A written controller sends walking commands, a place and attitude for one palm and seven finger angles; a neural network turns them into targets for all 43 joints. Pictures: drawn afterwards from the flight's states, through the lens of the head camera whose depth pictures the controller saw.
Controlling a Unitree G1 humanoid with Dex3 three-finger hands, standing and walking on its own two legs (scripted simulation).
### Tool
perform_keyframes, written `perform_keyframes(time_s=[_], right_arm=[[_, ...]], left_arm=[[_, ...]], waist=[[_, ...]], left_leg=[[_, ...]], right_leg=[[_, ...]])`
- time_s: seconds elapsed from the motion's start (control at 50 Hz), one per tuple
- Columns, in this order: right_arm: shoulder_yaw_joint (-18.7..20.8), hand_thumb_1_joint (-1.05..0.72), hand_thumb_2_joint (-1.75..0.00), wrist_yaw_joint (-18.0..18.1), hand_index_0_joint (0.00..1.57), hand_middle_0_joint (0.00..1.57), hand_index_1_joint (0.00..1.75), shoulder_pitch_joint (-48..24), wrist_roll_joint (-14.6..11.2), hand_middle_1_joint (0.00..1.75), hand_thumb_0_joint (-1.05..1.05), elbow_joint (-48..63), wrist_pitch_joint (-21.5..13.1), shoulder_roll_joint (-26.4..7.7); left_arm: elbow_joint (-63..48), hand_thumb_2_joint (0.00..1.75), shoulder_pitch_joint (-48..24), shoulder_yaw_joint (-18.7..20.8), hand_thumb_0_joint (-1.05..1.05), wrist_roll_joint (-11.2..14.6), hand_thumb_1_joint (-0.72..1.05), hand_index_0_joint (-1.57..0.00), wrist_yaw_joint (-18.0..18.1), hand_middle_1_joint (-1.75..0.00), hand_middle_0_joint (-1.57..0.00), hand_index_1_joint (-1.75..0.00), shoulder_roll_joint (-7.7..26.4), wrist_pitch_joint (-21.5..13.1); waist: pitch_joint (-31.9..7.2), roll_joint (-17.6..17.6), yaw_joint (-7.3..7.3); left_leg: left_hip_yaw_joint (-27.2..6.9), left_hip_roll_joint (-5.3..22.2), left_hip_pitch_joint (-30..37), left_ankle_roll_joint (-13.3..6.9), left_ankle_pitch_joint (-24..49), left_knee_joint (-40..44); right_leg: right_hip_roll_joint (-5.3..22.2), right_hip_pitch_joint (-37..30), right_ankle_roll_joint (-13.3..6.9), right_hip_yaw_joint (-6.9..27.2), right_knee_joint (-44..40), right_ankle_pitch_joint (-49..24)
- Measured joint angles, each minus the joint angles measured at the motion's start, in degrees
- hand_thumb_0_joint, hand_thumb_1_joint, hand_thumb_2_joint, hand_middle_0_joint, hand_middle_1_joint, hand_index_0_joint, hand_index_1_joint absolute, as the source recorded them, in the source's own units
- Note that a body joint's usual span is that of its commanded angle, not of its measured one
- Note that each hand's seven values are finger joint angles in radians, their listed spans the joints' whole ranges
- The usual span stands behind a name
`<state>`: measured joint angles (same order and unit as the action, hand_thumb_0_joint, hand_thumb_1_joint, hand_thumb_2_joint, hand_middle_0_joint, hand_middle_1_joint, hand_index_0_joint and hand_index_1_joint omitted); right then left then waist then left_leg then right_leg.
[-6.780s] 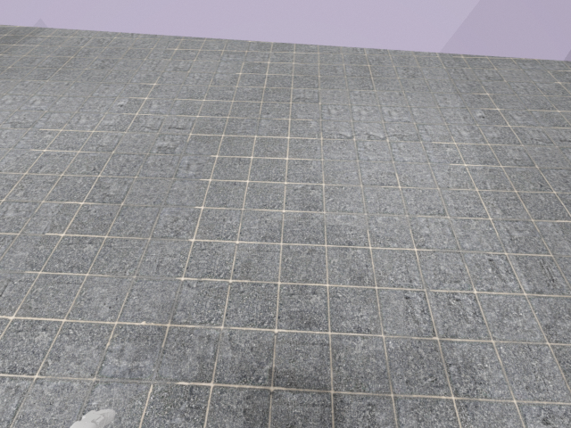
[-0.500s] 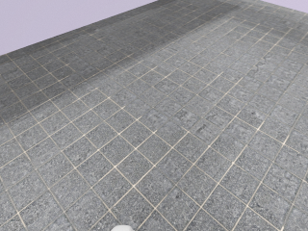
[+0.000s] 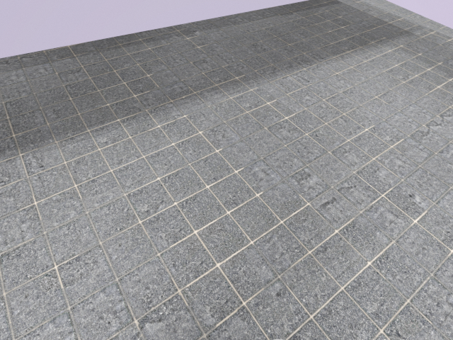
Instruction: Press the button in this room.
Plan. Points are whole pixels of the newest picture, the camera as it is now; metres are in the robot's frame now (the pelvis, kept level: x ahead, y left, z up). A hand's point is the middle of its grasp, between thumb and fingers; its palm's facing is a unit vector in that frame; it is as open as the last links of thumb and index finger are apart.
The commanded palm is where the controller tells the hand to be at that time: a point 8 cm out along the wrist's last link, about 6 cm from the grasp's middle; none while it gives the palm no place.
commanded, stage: turn or walk to find it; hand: left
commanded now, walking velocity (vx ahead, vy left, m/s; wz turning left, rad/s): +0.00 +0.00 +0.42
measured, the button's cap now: out of the picture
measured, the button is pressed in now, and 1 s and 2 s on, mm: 0 0 0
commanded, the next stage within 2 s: none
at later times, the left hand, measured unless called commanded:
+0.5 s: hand out of the picture -0.01 +0.15 -0.16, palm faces +0.25 -0.93 -0.26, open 7.4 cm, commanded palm none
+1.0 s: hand out of the picture -0.05 +0.20 -0.16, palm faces +0.44 -0.86 -0.27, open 7.4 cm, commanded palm none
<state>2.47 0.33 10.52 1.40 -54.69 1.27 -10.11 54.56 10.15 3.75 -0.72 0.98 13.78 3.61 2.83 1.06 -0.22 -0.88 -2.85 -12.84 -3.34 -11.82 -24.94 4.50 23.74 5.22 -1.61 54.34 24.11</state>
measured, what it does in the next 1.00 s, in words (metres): steps on the spot, turning left: right foot, then left foot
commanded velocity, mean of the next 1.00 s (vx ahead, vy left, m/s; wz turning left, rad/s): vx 0.00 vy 0.00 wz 0.42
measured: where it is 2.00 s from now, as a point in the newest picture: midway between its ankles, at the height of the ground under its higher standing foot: outside the picture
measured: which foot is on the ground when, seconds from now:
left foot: down 0.00-0.18, up 0.20-0.62, down 0.64-1.00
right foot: up 0.00-0.14, down 0.16-0.64, up 0.66-1.00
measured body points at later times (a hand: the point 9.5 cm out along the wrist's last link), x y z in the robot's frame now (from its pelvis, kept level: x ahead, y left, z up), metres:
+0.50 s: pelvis -0.02 -0.05 +0.00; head +0.01 -0.06 +0.45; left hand -0.03 +0.20 -0.14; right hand +0.07 -0.29 -0.16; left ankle -0.08 +0.11 -0.67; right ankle -0.01 -0.14 -0.74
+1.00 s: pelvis -0.04 -0.03 -0.01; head -0.01 -0.03 +0.44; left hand -0.07 +0.24 -0.14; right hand +0.14 -0.21 -0.16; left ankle -0.07 +0.09 -0.74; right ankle +0.01 -0.14 -0.72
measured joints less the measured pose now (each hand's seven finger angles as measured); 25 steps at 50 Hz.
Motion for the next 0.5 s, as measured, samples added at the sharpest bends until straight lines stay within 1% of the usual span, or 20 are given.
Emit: perform_keyframes(time_s=[0.1,0.12,0.16,0.18,0.2,0.22,0.24,0.26,0.3,0.34,0.38,0.42,0.5], right_arm=[[0.70,-0.90,-0.90,-0.07,0.20,0.20,0.30,1.75,0.32,0.30,0.00,-0.46,0.74,-0.82],[0.86,-0.90,-0.90,-0.09,0.20,0.20,0.30,2.15,0.33,0.30,0.00,-0.59,0.92,-1.07],[1.23,-0.90,-0.90,-0.17,0.20,0.20,0.30,3.08,0.13,0.30,0.00,-0.82,1.23,-1.51],[1.50,-0.90,-0.90,-0.25,0.20,0.20,0.30,3.41,-0.10,0.30,0.00,-0.97,1.39,-2.01],[1.84,-0.90,-0.90,-0.26,0.20,0.20,0.30,3.63,-0.22,0.30,0.00,-1.15,1.65,-2.45],[2.08,-0.90,-0.90,-0.26,0.20,0.20,0.30,3.94,-0.09,0.30,0.01,-1.34,2.04,-2.71],[2.27,-0.90,-0.90,-0.32,0.20,0.20,0.30,4.20,0.03,0.30,0.01,-1.56,2.49,-2.90],[2.46,-0.90,-0.90,-0.45,0.20,0.20,0.30,4.35,0.10,0.30,0.01,-1.78,2.85,-3.13],[2.77,-0.91,-0.90,-0.74,0.20,0.20,0.30,4.47,0.22,0.30,0.01,-2.08,3.15,-3.65],[2.90,-0.91,-0.90,-0.89,0.20,0.20,0.30,4.59,0.23,0.30,0.01,-2.32,3.19,-3.99],[2.92,-0.91,-0.90,-0.95,0.20,0.20,0.30,4.54,0.22,0.30,0.01,-2.65,3.33,-4.16],[2.83,-0.91,-0.90,-0.94,0.20,0.19,0.30,4.19,0.20,0.30,0.01,-3.01,3.58,-4.21],[2.38,-0.91,-0.90,-0.92,0.20,0.19,0.30,2.41,-0.02,0.30,0.01,-3.37,3.76,-4.06]], left_arm=[[-1.60,0.90,-2.01,-0.61,0.00,0.29,0.91,-0.20,0.12,-0.30,-0.20,-0.30,-1.64,-0.49],[-1.95,0.90,-2.24,-0.77,0.00,0.37,0.91,-0.20,0.12,-0.30,-0.20,-0.30,-1.98,-0.73],[-2.75,0.90,-2.23,-1.13,0.00,0.44,0.91,-0.20,0.12,-0.30,-0.20,-0.30,-2.41,-1.49],[-2.85,0.90,-2.21,-1.25,0.00,0.25,0.91,-0.20,0.25,-0.30,-0.20,-0.30,-2.94,-2.03],[-2.93,0.90,-2.11,-1.52,0.00,0.00,0.91,-0.20,0.30,-0.30,-0.20,-0.30,-3.47,-2.35],[-3.07,0.90,-1.76,-1.72,0.00,-0.05,0.91,-0.20,0.28,-0.30,-0.20,-0.30,-3.83,-2.57],[-3.19,0.90,-1.24,-1.80,0.00,-0.03,0.91,-0.20,0.33,-0.30,-0.20,-0.30,-4.10,-2.64],[-3.18,0.90,-0.68,-1.84,0.00,0.01,0.91,-0.20,0.40,-0.30,-0.20,-0.30,-4.33,-2.64],[-2.71,0.90,0.24,-1.95,0.00,0.03,0.91,-0.20,0.46,-0.30,-0.20,-0.30,-4.67,-2.61],[-2.08,0.90,0.96,-2.00,0.00,0.00,0.91,-0.20,0.51,-0.30,-0.20,-0.30,-4.86,-2.69],[-1.57,0.90,1.63,-2.01,0.00,-0.08,0.91,-0.20,0.51,-0.30,-0.20,-0.30,-4.94,-2.83],[-1.15,0.90,2.31,-1.99,0.00,-0.22,0.91,-0.20,0.46,-0.30,-0.20,-0.30,-4.93,-2.94],[-0.22,0.90,3.54,-1.84,0.00,-0.60,0.91,-0.20,0.27,-0.30,-0.21,-0.30,-4.43,-2.91]], waist=[[0.14,-1.50,-1.53],[0.11,-1.84,-1.73],[-0.18,-2.17,-1.82],[-0.10,-3.14,-1.76],[0.14,-4.05,-1.87],[0.14,-4.27,-1.95],[0.05,-4.14,-1.85],[0.03,-4.04,-1.73],[0.20,-4.11,-1.85],[0.42,-4.01,-1.99],[0.61,-3.69,-1.88],[0.82,-3.22,-1.51],[1.46,-2.01,-0.36]], left_leg=[[-2.00,-0.75,-2.13,0.97,0.22,-1.58],[-2.43,-0.91,-2.75,1.30,0.17,-2.14],[-3.15,-1.49,-4.36,2.13,-0.37,-4.10],[-3.76,-1.22,-5.44,2.63,-1.09,-5.98],[-4.17,-1.09,-6.88,3.16,-5.37,-9.63],[-3.99,-1.32,-8.74,3.63,-9.84,-14.88],[-3.50,-1.48,-10.60,3.99,-12.55,-20.78],[-2.93,-1.28,-12.26,4.32,-13.32,-26.51],[-2.04,-0.05,-14.64,5.20,-11.81,-35.28],[-1.53,1.48,-15.61,6.14,-10.17,-39.74],[-1.31,2.85,-15.54,6.89,-9.44,-41.03],[-1.05,3.92,-14.73,7.40,-9.87,-40.02],[0.40,5.10,-11.31,7.68,-12.53,-32.32]], right_leg=[[-1.73,-3.75,-0.95,-0.02,-9.25,0.63],[-2.13,-4.93,-1.19,-0.13,-12.08,-0.40],[-2.52,-8.45,-1.67,-0.59,-20.52,-5.17],[-3.13,-9.20,-4.15,-1.32,-22.41,-6.41],[-3.42,-9.22,-5.77,-2.16,-22.10,-6.42],[-3.16,-9.31,-6.71,-2.86,-21.76,-6.07],[-2.73,-9.64,-7.19,-3.35,-21.91,-5.88],[-2.39,-10.18,-7.38,-3.77,-22.50,-5.97],[-1.95,-11.42,-7.44,-4.82,-24.05,-6.58],[-1.46,-12.35,-7.46,-5.99,-25.08,-7.03],[-0.87,-12.87,-7.44,-7.12,-25.53,-7.12],[-0.23,-13.03,-7.37,-8.10,-25.56,-7.03],[1.27,-12.66,-6.87,-9.74,-24.88,-6.68]])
